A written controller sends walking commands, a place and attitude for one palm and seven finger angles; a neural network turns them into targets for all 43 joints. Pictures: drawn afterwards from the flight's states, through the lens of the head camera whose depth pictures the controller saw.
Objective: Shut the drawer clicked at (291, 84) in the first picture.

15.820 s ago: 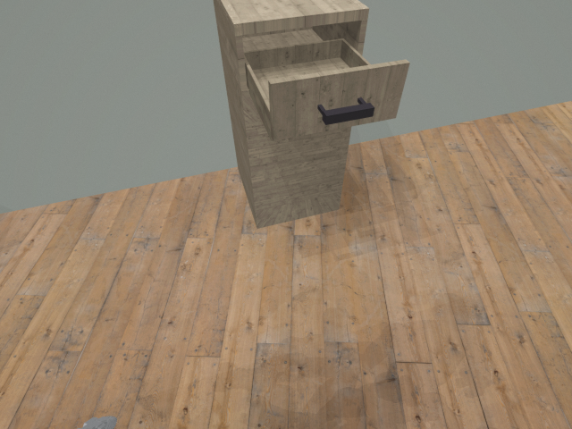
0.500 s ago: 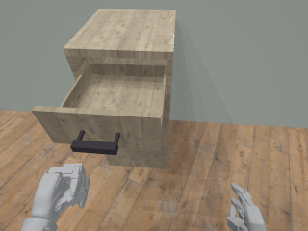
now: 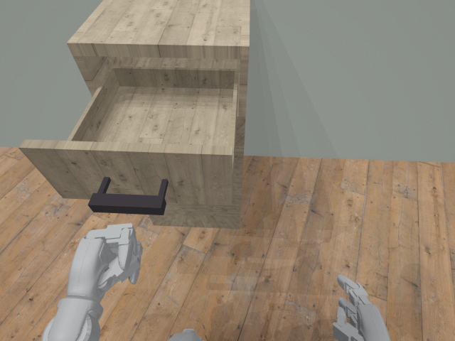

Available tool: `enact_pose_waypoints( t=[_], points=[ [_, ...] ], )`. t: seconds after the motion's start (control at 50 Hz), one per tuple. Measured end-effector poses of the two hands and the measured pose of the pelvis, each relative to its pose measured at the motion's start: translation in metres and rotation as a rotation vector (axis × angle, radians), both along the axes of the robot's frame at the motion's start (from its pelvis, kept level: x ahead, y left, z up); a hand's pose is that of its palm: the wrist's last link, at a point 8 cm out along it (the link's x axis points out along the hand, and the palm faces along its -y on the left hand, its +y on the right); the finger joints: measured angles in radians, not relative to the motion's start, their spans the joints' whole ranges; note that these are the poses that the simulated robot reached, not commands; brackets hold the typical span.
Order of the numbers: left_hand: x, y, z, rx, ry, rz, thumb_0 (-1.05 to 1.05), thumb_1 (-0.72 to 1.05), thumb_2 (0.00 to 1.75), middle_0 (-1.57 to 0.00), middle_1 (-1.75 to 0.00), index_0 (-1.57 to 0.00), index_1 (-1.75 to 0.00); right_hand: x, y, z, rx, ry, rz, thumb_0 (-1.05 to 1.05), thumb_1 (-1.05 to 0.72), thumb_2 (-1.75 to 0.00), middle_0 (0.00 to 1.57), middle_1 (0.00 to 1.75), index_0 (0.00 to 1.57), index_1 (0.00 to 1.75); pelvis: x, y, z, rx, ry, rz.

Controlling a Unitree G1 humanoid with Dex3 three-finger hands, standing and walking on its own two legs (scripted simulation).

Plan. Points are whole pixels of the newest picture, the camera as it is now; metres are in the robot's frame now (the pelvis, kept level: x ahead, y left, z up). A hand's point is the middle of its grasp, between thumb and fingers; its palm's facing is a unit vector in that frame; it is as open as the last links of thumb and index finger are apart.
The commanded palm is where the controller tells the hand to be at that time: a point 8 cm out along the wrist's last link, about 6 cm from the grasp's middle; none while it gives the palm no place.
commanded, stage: bring the fist close to the handle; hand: left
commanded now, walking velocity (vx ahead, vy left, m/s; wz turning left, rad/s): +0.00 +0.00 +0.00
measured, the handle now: (131, 193) +0.36 +0.19 +0.05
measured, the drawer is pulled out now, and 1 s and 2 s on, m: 0.29 0.28 0.17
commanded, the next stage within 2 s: push the drawer shut in 0.52 s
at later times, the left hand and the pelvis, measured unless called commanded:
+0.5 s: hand (137, 257) +0.24 +0.16 +0.05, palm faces -0.02 -1.00 -0.06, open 3.3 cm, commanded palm +0.22 +0.21 +0.06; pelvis +0.00 +0.00 -0.01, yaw +0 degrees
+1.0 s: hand (142, 232) +0.29 +0.16 +0.05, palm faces -0.04 -1.00 -0.05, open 3.1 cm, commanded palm +0.28 +0.21 +0.06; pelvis +0.00 +0.00 -0.01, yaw +0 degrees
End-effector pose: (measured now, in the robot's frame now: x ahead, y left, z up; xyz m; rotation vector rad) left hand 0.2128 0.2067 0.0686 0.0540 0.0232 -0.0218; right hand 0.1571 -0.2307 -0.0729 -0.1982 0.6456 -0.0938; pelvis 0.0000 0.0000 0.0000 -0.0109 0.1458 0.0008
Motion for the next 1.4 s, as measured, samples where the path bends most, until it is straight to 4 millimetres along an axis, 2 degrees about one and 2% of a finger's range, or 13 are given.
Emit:
enact_pose_waypoints(
  t=[0.18,0.34,0.46,0.68,0.86,1.12,1.4],
  points=[
    [0.016,-0.002,-0.016,-0.007,-0.002,-0.011,0.02,0.90,0.90,-1.40,-1.60,-1.39,-1.60,-0.005,-0.009,-0.009,-0.017,0.039,-0.015,0.01,-0.90,-0.90,0.20,0.30,0.20,0.30,-0.002,-0.002,-0.008,0.000,0.032,-0.005],
    [0.012,0.000,-0.011,0.003,-0.013,-0.004,0.02,0.90,0.90,-1.40,-1.60,-1.39,-1.60,-0.008,-0.011,-0.011,-0.006,0.053,-0.035,0.01,-0.90,-0.90,0.20,0.30,0.20,0.30,0.000,-0.003,-0.007,0.001,0.034,-0.009],
    [0.010,0.004,-0.014,0.002,-0.001,0.004,0.02,0.90,0.90,-1.40,-1.60,-1.40,-1.60,-0.006,-0.011,-0.012,-0.007,0.056,-0.031,0.01,-0.90,-0.90,0.20,0.30,0.20,0.30,-0.001,-0.004,-0.008,0.000,0.036,-0.005],
    [0.018,0.003,-0.015,-0.006,-0.005,-0.011,0.02,0.90,0.90,-1.40,-1.60,-1.40,-1.60,-0.002,-0.010,-0.011,-0.010,0.050,-0.027,0.01,-0.90,-0.90,0.20,0.30,0.20,0.30,0.000,-0.004,-0.008,-0.003,0.038,-0.002],
    [0.046,0.005,-0.016,-0.007,-0.015,-0.010,0.02,0.90,0.90,-1.40,-1.60,-1.40,-1.60,-0.004,-0.010,-0.014,-0.018,0.076,-0.030,0.01,-0.90,-0.90,0.20,0.30,0.20,0.30,-0.001,-0.002,-0.008,-0.004,0.045,-0.002],
    [0.065,0.008,-0.020,-0.009,-0.015,-0.006,-0.03,0.83,0.93,-1.40,-1.60,-1.40,-1.60,-0.016,-0.010,-0.022,-0.030,0.145,-0.034,0.01,-0.90,-0.90,0.20,0.30,0.20,0.30,-0.004,0.001,-0.007,-0.007,0.049,0.004],
    [0.104,0.007,-0.020,-0.010,-0.012,-0.010,-0.03,0.83,0.95,-1.40,-1.60,-1.40,-1.60,-0.040,-0.010,-0.026,-0.032,0.204,-0.063,0.01,-0.90,-0.90,0.20,0.30,0.20,0.30,-0.012,0.003,-0.007,-0.010,0.053,-0.003]
  ],
)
